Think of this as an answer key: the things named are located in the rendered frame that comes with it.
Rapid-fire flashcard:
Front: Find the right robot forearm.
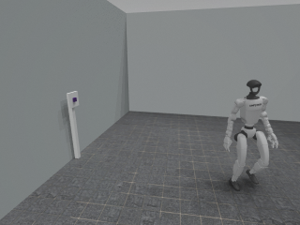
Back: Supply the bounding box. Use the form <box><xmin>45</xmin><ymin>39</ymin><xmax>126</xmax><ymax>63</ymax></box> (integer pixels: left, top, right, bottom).
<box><xmin>225</xmin><ymin>114</ymin><xmax>234</xmax><ymax>137</ymax></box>

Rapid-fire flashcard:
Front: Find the right robot shin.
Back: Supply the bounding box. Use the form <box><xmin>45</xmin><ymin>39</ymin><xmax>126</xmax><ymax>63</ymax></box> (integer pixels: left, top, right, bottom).
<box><xmin>232</xmin><ymin>160</ymin><xmax>244</xmax><ymax>181</ymax></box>

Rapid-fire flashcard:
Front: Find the left robot forearm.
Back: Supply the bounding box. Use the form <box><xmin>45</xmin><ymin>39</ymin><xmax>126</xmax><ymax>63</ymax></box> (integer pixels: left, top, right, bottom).
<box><xmin>262</xmin><ymin>116</ymin><xmax>273</xmax><ymax>134</ymax></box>

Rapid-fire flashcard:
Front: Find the panel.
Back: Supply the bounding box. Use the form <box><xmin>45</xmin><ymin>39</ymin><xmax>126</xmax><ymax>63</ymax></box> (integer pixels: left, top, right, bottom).
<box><xmin>67</xmin><ymin>91</ymin><xmax>81</xmax><ymax>158</ymax></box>

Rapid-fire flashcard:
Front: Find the left robot foot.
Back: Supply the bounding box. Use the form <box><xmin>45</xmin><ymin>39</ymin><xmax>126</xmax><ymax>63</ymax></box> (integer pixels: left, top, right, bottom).
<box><xmin>246</xmin><ymin>169</ymin><xmax>259</xmax><ymax>185</ymax></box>

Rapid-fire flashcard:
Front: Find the robot left hand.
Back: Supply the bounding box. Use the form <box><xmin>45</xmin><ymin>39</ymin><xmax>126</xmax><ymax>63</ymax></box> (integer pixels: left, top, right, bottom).
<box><xmin>267</xmin><ymin>133</ymin><xmax>278</xmax><ymax>148</ymax></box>

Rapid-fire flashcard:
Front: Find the robot right hand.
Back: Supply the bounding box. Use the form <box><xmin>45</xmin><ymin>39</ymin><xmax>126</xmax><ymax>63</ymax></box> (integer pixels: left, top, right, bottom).
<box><xmin>223</xmin><ymin>136</ymin><xmax>232</xmax><ymax>152</ymax></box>

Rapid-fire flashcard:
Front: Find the robot right upper arm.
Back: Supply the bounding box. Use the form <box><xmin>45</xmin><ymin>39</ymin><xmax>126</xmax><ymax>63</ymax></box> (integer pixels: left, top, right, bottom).
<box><xmin>231</xmin><ymin>98</ymin><xmax>246</xmax><ymax>121</ymax></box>

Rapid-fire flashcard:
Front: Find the robot left upper arm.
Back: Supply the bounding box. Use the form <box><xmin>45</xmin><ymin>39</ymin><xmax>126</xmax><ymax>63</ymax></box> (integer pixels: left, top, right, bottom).
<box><xmin>260</xmin><ymin>96</ymin><xmax>269</xmax><ymax>118</ymax></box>

